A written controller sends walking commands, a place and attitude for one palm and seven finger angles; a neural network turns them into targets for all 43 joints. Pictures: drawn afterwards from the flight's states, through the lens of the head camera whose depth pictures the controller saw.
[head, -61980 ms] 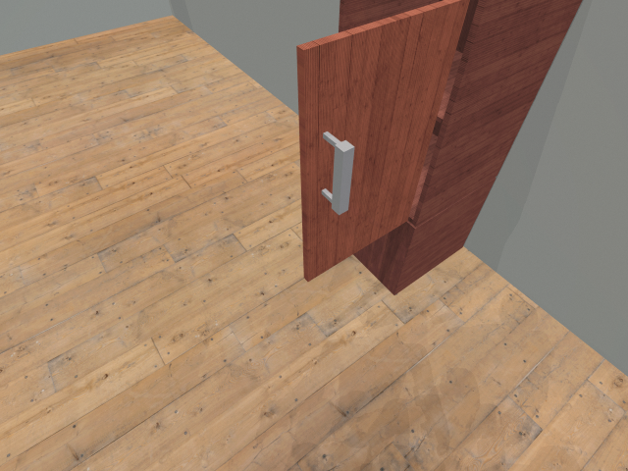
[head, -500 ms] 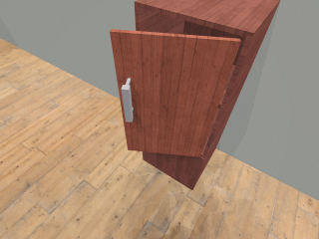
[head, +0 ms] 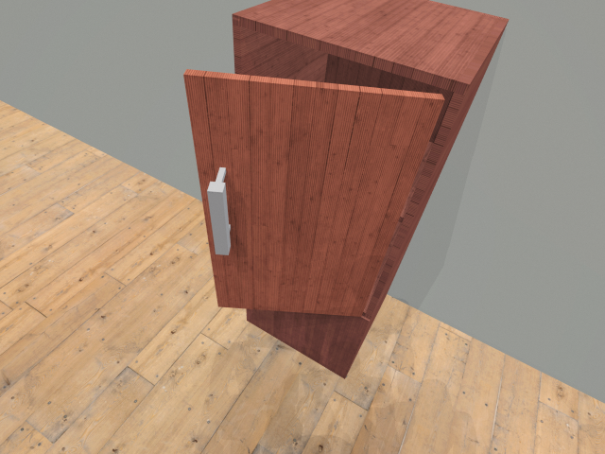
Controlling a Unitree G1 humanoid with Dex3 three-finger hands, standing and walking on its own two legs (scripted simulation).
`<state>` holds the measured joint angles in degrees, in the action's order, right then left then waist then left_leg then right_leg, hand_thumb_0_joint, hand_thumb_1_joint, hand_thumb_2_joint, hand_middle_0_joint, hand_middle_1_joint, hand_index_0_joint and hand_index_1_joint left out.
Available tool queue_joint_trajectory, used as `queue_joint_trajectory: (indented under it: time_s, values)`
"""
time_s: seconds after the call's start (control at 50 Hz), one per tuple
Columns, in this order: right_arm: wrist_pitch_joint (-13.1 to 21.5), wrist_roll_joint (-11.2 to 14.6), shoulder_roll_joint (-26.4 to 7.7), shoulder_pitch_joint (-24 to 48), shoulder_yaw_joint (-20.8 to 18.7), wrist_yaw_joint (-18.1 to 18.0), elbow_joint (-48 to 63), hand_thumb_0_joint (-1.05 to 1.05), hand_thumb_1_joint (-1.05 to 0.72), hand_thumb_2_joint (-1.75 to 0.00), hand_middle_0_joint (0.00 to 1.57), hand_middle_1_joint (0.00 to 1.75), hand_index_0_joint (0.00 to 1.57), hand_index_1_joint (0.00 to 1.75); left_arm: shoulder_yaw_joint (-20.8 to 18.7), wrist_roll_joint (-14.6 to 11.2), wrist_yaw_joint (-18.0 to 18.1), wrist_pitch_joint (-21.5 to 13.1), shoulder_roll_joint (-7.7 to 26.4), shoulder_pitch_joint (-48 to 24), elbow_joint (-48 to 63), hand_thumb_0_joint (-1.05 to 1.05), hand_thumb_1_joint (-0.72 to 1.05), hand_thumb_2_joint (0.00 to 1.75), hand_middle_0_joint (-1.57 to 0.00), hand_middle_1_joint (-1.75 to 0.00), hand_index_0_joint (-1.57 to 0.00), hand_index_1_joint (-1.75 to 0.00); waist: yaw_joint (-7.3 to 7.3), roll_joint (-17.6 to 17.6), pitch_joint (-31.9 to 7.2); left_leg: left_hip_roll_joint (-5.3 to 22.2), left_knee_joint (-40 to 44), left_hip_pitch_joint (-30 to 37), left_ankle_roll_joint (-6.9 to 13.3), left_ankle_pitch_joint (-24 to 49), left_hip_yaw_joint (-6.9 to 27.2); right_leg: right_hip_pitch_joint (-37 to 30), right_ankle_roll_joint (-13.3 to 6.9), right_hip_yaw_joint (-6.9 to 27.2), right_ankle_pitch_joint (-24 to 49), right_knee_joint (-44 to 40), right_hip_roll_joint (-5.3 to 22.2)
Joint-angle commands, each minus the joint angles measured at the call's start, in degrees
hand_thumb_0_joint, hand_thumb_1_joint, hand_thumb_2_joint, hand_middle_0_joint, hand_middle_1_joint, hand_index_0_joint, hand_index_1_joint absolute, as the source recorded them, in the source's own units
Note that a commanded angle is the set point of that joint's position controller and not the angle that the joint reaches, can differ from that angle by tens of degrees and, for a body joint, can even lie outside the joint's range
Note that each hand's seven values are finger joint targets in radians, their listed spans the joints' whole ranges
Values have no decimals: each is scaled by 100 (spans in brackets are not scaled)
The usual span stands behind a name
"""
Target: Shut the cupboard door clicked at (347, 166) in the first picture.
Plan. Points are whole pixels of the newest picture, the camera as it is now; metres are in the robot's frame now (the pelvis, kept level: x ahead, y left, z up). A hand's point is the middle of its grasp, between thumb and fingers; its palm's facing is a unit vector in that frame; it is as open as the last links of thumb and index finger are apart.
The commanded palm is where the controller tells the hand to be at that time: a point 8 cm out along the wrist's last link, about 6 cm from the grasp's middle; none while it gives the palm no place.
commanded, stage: come to a stop and stand still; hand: left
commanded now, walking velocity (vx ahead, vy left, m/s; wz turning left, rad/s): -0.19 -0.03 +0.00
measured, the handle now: (222, 212) +0.50 +0.17 +0.02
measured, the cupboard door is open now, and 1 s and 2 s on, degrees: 28 28 28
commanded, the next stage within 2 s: look again from close up in 1.74 s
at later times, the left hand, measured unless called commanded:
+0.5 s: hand out of the picture +0.06 +0.15 -0.17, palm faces +0.03 -0.98 -0.21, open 7.3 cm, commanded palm none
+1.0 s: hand out of the picture +0.08 +0.21 -0.16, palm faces +0.00 -0.96 -0.27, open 7.4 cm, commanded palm none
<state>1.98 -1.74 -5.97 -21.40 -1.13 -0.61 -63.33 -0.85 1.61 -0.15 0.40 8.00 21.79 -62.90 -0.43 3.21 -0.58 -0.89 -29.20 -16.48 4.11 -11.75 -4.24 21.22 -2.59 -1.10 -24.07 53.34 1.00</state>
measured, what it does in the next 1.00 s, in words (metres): steps on the spot: right foot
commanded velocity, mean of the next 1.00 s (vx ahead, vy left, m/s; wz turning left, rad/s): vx -0.04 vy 0.03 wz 0.00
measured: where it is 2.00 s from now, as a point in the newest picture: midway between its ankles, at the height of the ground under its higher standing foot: outside the picture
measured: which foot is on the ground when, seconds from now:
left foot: down 0.00-1.00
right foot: up 0.00-0.16, down 0.18-1.00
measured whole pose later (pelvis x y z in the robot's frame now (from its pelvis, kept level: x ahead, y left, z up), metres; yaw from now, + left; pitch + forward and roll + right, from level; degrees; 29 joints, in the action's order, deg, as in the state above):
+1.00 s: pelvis +0.05 +0.01 +0.00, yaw -1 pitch +0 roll +1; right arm 1.2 -1.3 -11.7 -13.7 0.1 -0.2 -57.2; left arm 0.4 0.8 1.5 -0.5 12.2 15.1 -59.3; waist 0.6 -1.5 1.3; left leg -2.3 -27.8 -12.7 3.6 -14.9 -5.4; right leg 12.9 3.0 0.0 -16.1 29.4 4.6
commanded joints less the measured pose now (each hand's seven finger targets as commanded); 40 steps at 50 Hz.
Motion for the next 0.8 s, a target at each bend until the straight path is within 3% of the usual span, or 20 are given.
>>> queue_joint_trajectory:
  time_s: [0.0,0.04,0.1,0.14,0.16,0.2,0.22,0.26,0.36,0.44,0.48,0.54,0.56,0.58,0.6,0.62,0.66,0.68,0.72,0.78]
  values:
    - [173,60,-787,14,-110,-119,264,0,-90,-90,20,30,20,30,-55,0,39,-162,75,157,353,0,90,90,-20,-30,-20,-30,165,-752,582,1484,2059,-312,652,-711,1626,363,131,21,371,-229,337]
    - [148,51,-733,15,-77,-157,212,0,-90,-90,20,30,20,30,-2,-44,90,-130,-72,98,328,0,90,90,-20,-30,-20,-30,131,-799,261,1319,1700,-200,569,197,1233,-235,238,-130,394,-1119,213]
    - [68,105,-689,-5,-82,-178,123,0,-90,-90,20,30,20,30,-18,-78,162,-141,69,281,209,0,90,90,-20,-30,-20,-30,245,-603,84,1106,1044,-220,256,511,926,-1120,332,-185,1298,-2771,127]
    - [37,161,-410,-33,-34,-142,124,0,-90,-90,20,30,20,30,-39,-81,219,-205,439,222,228,0,90,90,-20,-30,-20,-30,160,-129,85,668,654,-476,-191,34,651,-1403,121,727,1787,-3279,722]
    - [17,165,-295,-84,-12,-117,143,0,-90,-90,20,30,20,30,-37,-80,225,-211,610,80,247,0,90,90,-20,-30,-20,-30,54,77,138,467,620,-355,-302,-160,460,-1169,-58,856,2149,-3227,1031]
    - [-1,140,-297,-112,-45,-93,101,0,-90,-90,20,30,20,30,-51,-71,219,-178,652,-145,340,0,90,90,-20,-30,-20,-30,15,-470,119,433,665,58,-299,579,502,-842,-40,601,2663,-2825,865]
    - [-38,139,-385,-50,-76,-112,92,0,-90,-90,20,30,20,30,-69,-74,230,-191,656,-172,344,0,90,90,-20,-30,-20,-30,27,-35,-29,527,475,176,-309,899,471,-939,17,531,2878,-2732,744]
    - [-85,144,-489,-8,-120,-112,151,0,-90,-90,20,30,20,30,-79,-78,245,-164,670,-214,384,0,90,90,-20,-30,-20,-30,45,185,-106,504,357,245,-338,783,404,-937,0,572,2832,-2776,863]
    - [-255,103,-495,156,-153,-74,237,0,-90,-90,20,30,20,30,-151,-57,268,-82,848,-444,508,0,90,90,-20,-30,-20,-30,5,327,241,322,68,207,-432,80,245,-478,-200,961,1957,-3143,1162]
    - [-300,86,-563,210,-159,-46,319,0,-90,-90,20,30,20,30,-183,-41,257,-35,945,-638,626,0,90,90,-20,-30,-20,-30,-17,278,393,327,81,283,-424,-78,288,-140,-204,944,1146,-3251,1113]
    - [-272,76,-618,245,-148,-43,355,0,-90,-90,20,30,20,30,-165,-41,238,-14,869,-691,660,0,90,90,-20,-30,-20,-30,-17,18,468,447,356,363,-353,-33,473,33,-99,755,689,-3162,879]
    - [-193,72,-769,472,-116,-37,430,0,-90,-90,20,30,20,30,-122,-28,218,0,725,-548,639,0,90,90,-20,-30,-20,-30,116,-587,487,711,942,-15,-192,-407,885,-314,108,422,547,-2967,508]
    - [-144,157,-1152,1193,-150,-7,933,0,-90,-90,20,30,20,30,-58,-35,422,-102,889,145,385,0,90,90,-20,-30,-20,-30,366,-663,368,688,-309,-11,-403,-134,364,-597,57,559,1591,-2986,723]
    - [-194,118,-800,777,-115,45,1103,0,-90,-90,20,30,20,30,-75,-39,369,-166,1204,-377,701,0,90,90,-20,-30,-20,-30,-11,-378,-125,281,-294,6,-443,-907,331,-434,-190,1182,267,-3202,1090]
    - [-201,40,-758,725,-95,67,1028,0,-90,-90,20,30,20,30,-110,-44,310,-210,1284,-638,806,0,90,90,-20,-30,-20,-30,-52,-600,-56,228,-197,271,-434,-691,295,-159,-293,1184,62,-3218,1136]
    - [-174,46,-835,426,-92,65,1030,0,-90,-90,20,30,20,30,-114,-39,306,-208,1242,-793,860,0,90,90,-20,-30,-20,-30,-218,-564,-100,364,-5,378,-379,-626,432,-39,-227,857,-258,-3048,922]
    - [-122,45,-1023,482,-108,58,1091,0,-90,-90,20,30,20,30,-69,-37,271,-134,1032,-690,881,0,90,90,-20,-30,-20,-30,-108,-1192,169,687,681,-32,-196,-876,945,-123,4,305,-84,-2558,361]
    - [-109,52,-1123,577,-114,42,1140,0,-90,-90,20,30,20,30,-45,-32,260,-112,919,-552,851,0,90,90,-20,-30,-20,-30,-14,-1237,268,855,1020,-287,-91,-1119,1229,-365,74,85,177,-2366,204]
    - [-78,64,-1196,724,-102,20,1231,0,-90,-90,20,30,20,30,-15,-10,230,-121,849,-431,768,0,90,90,-20,-30,-20,-30,115,-855,392,881,1164,-532,-4,-1090,1277,-650,106,15,510,-2342,193]
    - [-47,68,-1223,650,-91,9,1184,0,-90,-90,20,30,20,30,13,-37,211,-155,821,-422,723,0,90,90,-20,-30,-20,-30,82,-252,373,746,1099,-260,-51,-863,1096,-629,84,228,766,-2589,321]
